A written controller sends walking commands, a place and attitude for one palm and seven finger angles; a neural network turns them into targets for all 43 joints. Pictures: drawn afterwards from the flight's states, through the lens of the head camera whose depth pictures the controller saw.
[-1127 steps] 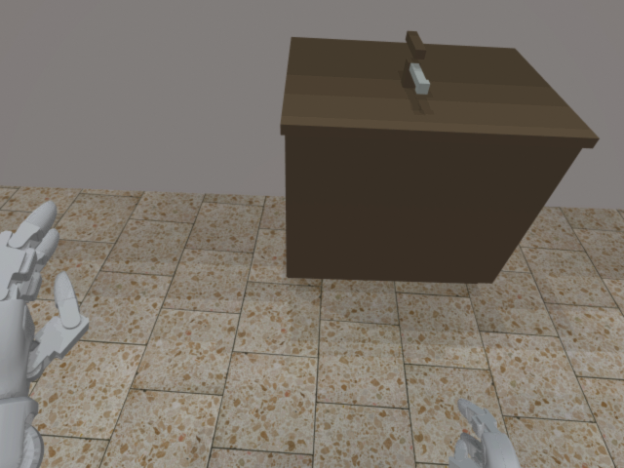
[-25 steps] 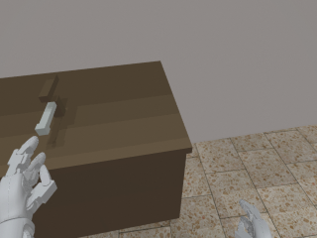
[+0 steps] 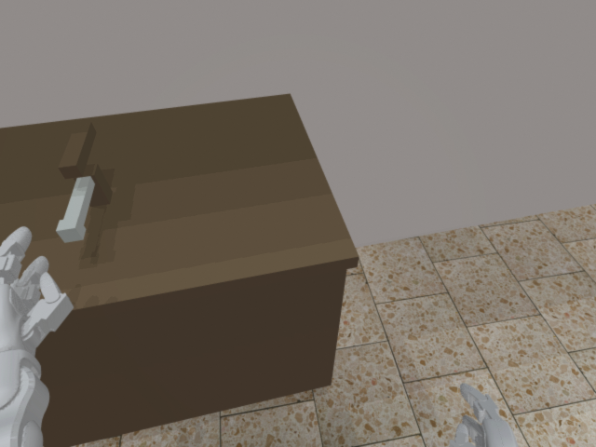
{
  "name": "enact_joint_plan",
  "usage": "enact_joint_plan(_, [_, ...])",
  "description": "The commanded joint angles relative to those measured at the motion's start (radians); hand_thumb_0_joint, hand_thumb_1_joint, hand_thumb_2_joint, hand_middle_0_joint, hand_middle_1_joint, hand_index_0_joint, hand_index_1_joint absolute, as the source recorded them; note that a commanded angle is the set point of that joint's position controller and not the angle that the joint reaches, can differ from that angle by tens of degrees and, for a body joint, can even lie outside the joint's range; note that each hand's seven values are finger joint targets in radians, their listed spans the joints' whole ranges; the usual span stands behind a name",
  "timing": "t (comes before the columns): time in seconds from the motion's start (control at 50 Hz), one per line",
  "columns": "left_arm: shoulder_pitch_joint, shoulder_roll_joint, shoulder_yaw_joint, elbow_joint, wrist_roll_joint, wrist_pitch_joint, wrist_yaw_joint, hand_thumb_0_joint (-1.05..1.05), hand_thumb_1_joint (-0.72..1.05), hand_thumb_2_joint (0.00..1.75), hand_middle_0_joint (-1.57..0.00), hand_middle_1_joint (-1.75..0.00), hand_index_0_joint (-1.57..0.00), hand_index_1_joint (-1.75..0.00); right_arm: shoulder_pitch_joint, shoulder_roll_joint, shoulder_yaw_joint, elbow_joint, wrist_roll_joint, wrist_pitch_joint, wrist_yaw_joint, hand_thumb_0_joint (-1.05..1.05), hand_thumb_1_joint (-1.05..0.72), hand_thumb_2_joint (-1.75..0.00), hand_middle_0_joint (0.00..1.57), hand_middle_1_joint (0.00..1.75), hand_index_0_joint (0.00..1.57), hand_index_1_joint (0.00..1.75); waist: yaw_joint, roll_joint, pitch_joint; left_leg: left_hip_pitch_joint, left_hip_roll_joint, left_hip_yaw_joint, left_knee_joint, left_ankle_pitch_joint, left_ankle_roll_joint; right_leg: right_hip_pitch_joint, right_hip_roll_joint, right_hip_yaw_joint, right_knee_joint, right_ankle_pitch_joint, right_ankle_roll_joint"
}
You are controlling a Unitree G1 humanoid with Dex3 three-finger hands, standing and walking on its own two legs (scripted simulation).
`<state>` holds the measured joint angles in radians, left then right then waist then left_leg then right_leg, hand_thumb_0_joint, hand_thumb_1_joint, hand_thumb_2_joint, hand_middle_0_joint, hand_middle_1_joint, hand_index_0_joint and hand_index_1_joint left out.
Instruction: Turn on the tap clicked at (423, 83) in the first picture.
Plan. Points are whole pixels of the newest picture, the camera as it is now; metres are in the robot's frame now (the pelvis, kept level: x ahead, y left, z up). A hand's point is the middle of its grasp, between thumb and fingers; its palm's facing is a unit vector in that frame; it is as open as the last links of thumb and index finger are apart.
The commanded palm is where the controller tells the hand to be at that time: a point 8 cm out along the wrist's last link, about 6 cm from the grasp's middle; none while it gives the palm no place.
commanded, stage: reach beside the lever's end, fingers flat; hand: left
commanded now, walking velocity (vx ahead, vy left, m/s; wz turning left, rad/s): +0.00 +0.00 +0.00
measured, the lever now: (71, 230) +0.40 +0.40 +0.06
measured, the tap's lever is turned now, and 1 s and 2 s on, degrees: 0 0 1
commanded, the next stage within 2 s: push the lever round in 1.56 s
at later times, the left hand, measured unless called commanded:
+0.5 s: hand (51, 277) +0.29 +0.36 +0.09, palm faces +0.54 -0.83 -0.11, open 7.6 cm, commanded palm +0.26 +0.39 +0.09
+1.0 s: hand (61, 248) +0.36 +0.39 +0.07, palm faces +0.53 -0.83 -0.14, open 7.8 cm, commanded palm +0.32 +0.43 +0.07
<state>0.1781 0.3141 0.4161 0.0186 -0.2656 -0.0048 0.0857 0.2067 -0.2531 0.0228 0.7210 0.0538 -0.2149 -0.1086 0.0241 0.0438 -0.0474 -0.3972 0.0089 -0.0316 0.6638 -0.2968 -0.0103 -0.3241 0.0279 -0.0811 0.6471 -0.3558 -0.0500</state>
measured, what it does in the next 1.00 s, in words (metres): stands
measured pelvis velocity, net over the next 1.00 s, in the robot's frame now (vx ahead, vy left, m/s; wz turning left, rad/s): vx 0.01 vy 0.02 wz -0.01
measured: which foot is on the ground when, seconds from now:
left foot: down 0.00-1.00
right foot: down 0.00-1.00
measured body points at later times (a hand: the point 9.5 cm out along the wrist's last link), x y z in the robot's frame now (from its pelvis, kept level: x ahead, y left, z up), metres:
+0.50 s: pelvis +0.01 +0.03 +0.00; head +0.03 +0.03 +0.45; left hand +0.26 +0.40 +0.10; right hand +0.17 -0.22 -0.10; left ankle +0.03 +0.13 -0.72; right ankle -0.01 -0.08 -0.72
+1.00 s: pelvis +0.01 +0.02 -0.01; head +0.06 +0.03 +0.43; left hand +0.32 +0.43 +0.08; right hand +0.09 -0.26 -0.12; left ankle +0.03 +0.13 -0.72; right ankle -0.01 -0.08 -0.72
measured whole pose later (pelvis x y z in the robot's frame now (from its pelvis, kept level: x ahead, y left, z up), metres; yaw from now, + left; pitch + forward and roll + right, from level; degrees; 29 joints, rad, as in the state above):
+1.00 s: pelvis +0.01 +0.02 -0.01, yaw -1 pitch +10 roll -2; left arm -0.30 0.54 0.61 0.72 -0.17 -0.21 -0.07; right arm 0.31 -0.28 0.01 0.72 0.02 -0.09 -0.09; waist -0.05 0.02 -0.07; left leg -0.62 0.01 -0.02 0.79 -0.35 0.02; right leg -0.53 0.03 -0.07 0.74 -0.38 -0.02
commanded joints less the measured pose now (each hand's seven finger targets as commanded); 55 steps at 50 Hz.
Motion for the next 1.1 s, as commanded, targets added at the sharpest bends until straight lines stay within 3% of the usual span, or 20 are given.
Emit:
enact_joint_plan(0.0, [-0.227, 0.225, 0.081, -0.166, 0.012, -0.113, -0.014, 0.00, 0.90, 0.90, -0.19, -0.27, -0.19, -0.27, -0.113, -0.126, -0.045, -0.154, -0.007, -0.065, -0.005, 0.00, -0.90, -0.90, 0.20, 0.30, 0.20, 0.30, 0.005, 0.003, -0.110, 0.066, -0.035, 0.002, -0.084, 0.087, 0.044, -0.015, -0.026, 0.075, -0.135, 0.122, 0.041])
enact_joint_plan(0.04, [-0.219, 0.257, 0.107, -0.163, 0.023, -0.131, -0.016, 0.00, 0.90, 0.90, -0.19, -0.26, -0.19, -0.26, -0.104, -0.130, -0.048, -0.146, -0.011, -0.064, -0.004, 0.00, -0.90, -0.90, 0.20, 0.30, 0.20, 0.30, 0.015, 0.056, -0.139, 0.092, -0.032, -0.004, -0.089, 0.121, 0.040, -0.007, -0.018, 0.059, -0.118, 0.154, 0.032])
enact_joint_plan(0.06, [-0.229, 0.228, 0.079, -0.182, 0.025, -0.141, -0.018, 0.00, 0.90, 0.90, -0.19, -0.26, -0.19, -0.26, -0.096, -0.129, -0.050, -0.154, -0.012, -0.067, 0.000, 0.00, -0.90, -0.90, 0.20, 0.30, 0.20, 0.30, 0.004, 0.054, -0.163, 0.111, -0.030, -0.009, -0.089, 0.144, 0.039, -0.005, -0.018, 0.051, -0.107, 0.177, 0.031])
enact_joint_plan(0.1, [-0.225, 0.209, 0.062, -0.164, 0.028, -0.149, -0.021, 0.00, 0.90, 0.90, -0.19, -0.26, -0.19, -0.26, -0.084, -0.137, -0.054, -0.153, -0.016, -0.071, 0.005, 0.00, -0.90, -0.90, 0.20, 0.30, 0.20, 0.30, 0.002, 0.022, -0.174, 0.120, -0.025, -0.020, -0.085, 0.176, 0.036, -0.013, -0.012, 0.038, -0.091, 0.206, 0.030])
enact_joint_plan(0.14, [-0.225, 0.265, 0.122, -0.108, 0.031, -0.148, -0.016, 0.00, 0.90, 0.90, -0.18, -0.25, -0.18, -0.25, -0.074, -0.142, -0.056, -0.135, -0.018, -0.058, 0.002, 0.00, -0.90, -0.90, 0.20, 0.30, 0.20, 0.30, 0.006, 0.001, -0.149, 0.101, -0.023, -0.026, -0.088, 0.169, 0.033, -0.019, -0.009, 0.035, -0.094, 0.198, 0.029])
enact_joint_plan(0.2, [-0.230, 0.257, 0.122, -0.096, 0.028, -0.148, -0.022, 0.00, 0.90, 0.90, -0.18, -0.24, -0.18, -0.24, -0.074, -0.143, -0.061, -0.150, -0.017, -0.048, 0.004, 0.00, -0.90, -0.90, 0.20, 0.30, 0.20, 0.30, 0.007, -0.012, -0.167, 0.096, -0.021, -0.022, -0.084, 0.201, 0.030, -0.011, -0.011, 0.032, -0.083, 0.223, 0.030])
enact_joint_plan(0.26, [-0.300, 0.261, 0.110, -0.121, 0.048, -0.159, -0.013, 0.00, 0.90, 0.90, -0.18, -0.24, -0.18, -0.24, -0.066, -0.136, -0.057, -0.147, -0.023, -0.040, 0.007, 0.00, -0.90, -0.90, 0.20, 0.30, 0.20, 0.30, 0.005, 0.073, -0.177, 0.122, -0.019, -0.036, -0.086, 0.227, 0.018, -0.027, -0.011, 0.030, -0.073, 0.216, 0.025])
enact_joint_plan(0.3, [-0.273, 0.279, 0.136, -0.090, 0.049, -0.163, -0.012, 0.00, 0.90, 0.90, -0.18, -0.23, -0.18, -0.23, -0.055, -0.140, -0.062, -0.145, -0.027, -0.032, 0.010, 0.00, -0.90, -0.90, 0.20, 0.30, 0.20, 0.30, 0.007, 0.055, -0.195, 0.123, -0.016, -0.037, -0.074, 0.268, 0.014, -0.024, -0.006, 0.027, -0.062, 0.240, 0.024])
enact_joint_plan(0.34, [-0.301, 0.322, 0.170, -0.053, 0.055, -0.169, -0.016, 0.00, 0.90, 0.90, -0.18, -0.22, -0.18, -0.22, -0.048, -0.141, -0.062, -0.132, -0.026, -0.017, 0.008, 0.00, -0.90, -0.90, 0.20, 0.30, 0.20, 0.30, 0.002, 0.046, -0.182, 0.110, -0.013, -0.037, -0.066, 0.275, 0.014, -0.032, -0.003, 0.027, -0.059, 0.244, 0.023])
enact_joint_plan(0.38, [-0.316, 0.282, 0.137, -0.038, 0.048, -0.175, -0.033, 0.00, 0.90, 0.90, -0.17, -0.22, -0.17, -0.22, -0.041, -0.140, -0.065, -0.140, -0.025, -0.013, 0.011, 0.00, -0.90, -0.90, 0.20, 0.30, 0.20, 0.30, -0.006, 0.050, -0.194, 0.118, -0.011, -0.039, -0.057, 0.303, 0.010, -0.045, -0.003, 0.025, -0.050, 0.257, 0.025])
enact_joint_plan(0.44, [-0.378, 0.323, 0.160, 0.025, 0.045, -0.182, -0.058, 0.00, 0.90, 0.90, -0.17, -0.21, -0.17, -0.21, -0.030, -0.147, -0.064, -0.125, -0.022, -0.002, 0.004, 0.00, -0.90, -0.90, 0.20, 0.30, 0.20, 0.30, -0.013, 0.053, -0.175, 0.099, -0.011, -0.044, -0.053, 0.270, 0.012, -0.064, 0.000, 0.027, -0.053, 0.231, 0.023])
enact_joint_plan(0.5, [-0.479, 0.309, 0.115, 0.062, 0.047, -0.186, -0.082, 0.00, 0.90, 0.90, -0.17, -0.20, -0.17, -0.20, -0.025, -0.153, -0.061, -0.126, -0.020, -0.001, -0.003, 0.00, -0.90, -0.90, 0.20, 0.30, 0.20, 0.30, -0.037, 0.058, -0.178, 0.097, -0.011, -0.055, -0.053, 0.214, 0.015, -0.104, -0.001, 0.028, -0.051, 0.186, 0.025])
enact_joint_plan(0.58, [-0.567, 0.357, 0.133, 0.127, 0.059, -0.203, -0.088, 0.00, 0.90, 0.90, -0.16, -0.19, -0.16, -0.19, -0.006, -0.162, -0.062, -0.117, -0.024, 0.008, -0.011, 0.00, -0.90, -0.90, 0.20, 0.30, 0.20, 0.30, -0.048, 0.054, -0.213, 0.088, -0.013, -0.061, -0.044, 0.176, 0.020, -0.123, 0.000, 0.032, -0.044, 0.160, 0.026])
enact_joint_plan(0.64, [-0.575, 0.442, 0.208, 0.198, 0.070, -0.219, -0.086, 0.00, 0.90, 0.90, -0.16, -0.19, -0.16, -0.19, 0.015, -0.164, -0.065, -0.105, -0.027, 0.023, -0.011, 0.00, -0.90, -0.90, 0.20, 0.30, 0.20, 0.30, -0.030, 0.072, -0.242, 0.079, -0.014, -0.056, -0.032, 0.193, 0.020, -0.110, 0.003, 0.035, -0.039, 0.173, 0.023])
enact_joint_plan(0.68, [-0.597, 0.441, 0.200, 0.236, 0.070, -0.225, -0.092, 0.00, 0.90, 0.90, -0.16, -0.18, -0.16, -0.18, 0.028, -0.167, -0.065, -0.114, -0.031, 0.030, -0.007, 0.00, -0.90, -0.90, 0.20, 0.30, 0.20, 0.30, -0.032, 0.057, -0.270, 0.066, -0.018, -0.052, -0.023, 0.202, 0.023, -0.098, 0.002, 0.037, -0.030, 0.188, 0.026])
enact_joint_plan(0.74, [-0.625, 0.501, 0.240, 0.326, 0.080, -0.230, -0.100, 0.00, 0.90, 0.90, -0.16, -0.17, -0.16, -0.17, 0.047, -0.173, -0.064, -0.105, -0.029, 0.048, -0.008, 0.00, -0.90, -0.90, 0.20, 0.30, 0.20, 0.30, -0.032, 0.071, -0.246, 0.029, -0.016, -0.044, -0.012, 0.189, 0.028, -0.113, 0.004, 0.040, -0.028, 0.184, 0.026])
enact_joint_plan(0.9, [-0.706, 0.559, 0.250, 0.462, 0.087, -0.269, -0.146, 0.00, 0.90, 0.90, -0.15, -0.15, -0.15, -0.15, 0.101, -0.193, -0.071, -0.118, -0.030, 0.082, 0.007, 0.00, -0.90, -0.90, 0.20, 0.30, 0.20, 0.30, -0.056, 0.051, -0.264, -0.027, -0.017, -0.029, 0.026, 0.197, 0.042, -0.145, 0.009, 0.048, -0.002, 0.207, 0.033])
enact_joint_plan(0.94, [-0.740, 0.617, 0.294, 0.517, 0.095, -0.288, -0.150, 0.00, 0.90, 0.90, -0.15, -0.15, -0.15, -0.15, 0.117, -0.199, -0.071, -0.103, -0.030, 0.092, 0.006, 0.00, -0.90, -0.90, 0.20, 0.30, 0.20, 0.30, -0.058, 0.052, -0.250, -0.052, -0.016, -0.027, 0.040, 0.177, 0.046, -0.162, 0.011, 0.053, 0.002, 0.191, 0.033])
enact_joint_plan(1.0, [-0.816, 0.639, 0.282, 0.547, 0.103, -0.325, -0.172, 0.00, 0.90, 0.90, -0.15, -0.15, -0.15, -0.15, 0.135, -0.205, -0.074, -0.104, -0.034, 0.099, 0.012, 0.00, -0.90, -0.90, 0.20, 0.30, 0.20, 0.30, -0.074, 0.078, -0.286, -0.057, -0.017, -0.024, 0.059, 0.171, 0.048, -0.185, 0.011, 0.058, 0.020, 0.183, 0.034])
enact_joint_plan(1.08, [-0.810, 0.715, 0.337, 0.595, 0.112, -0.356, -0.199, 0.00, 0.90, 0.90, -0.15, -0.15, -0.15, -0.15, 0.167, -0.215, -0.081, -0.102, -0.039, 0.120, 0.020, 0.00, -0.90, -0.90, 0.20, 0.30, 0.20, 0.30, -0.064, 0.103, -0.364, -0.044, -0.016, -0.018, 0.092, 0.250, 0.051, -0.167, 0.014, 0.065, 0.046, 0.246, 0.035])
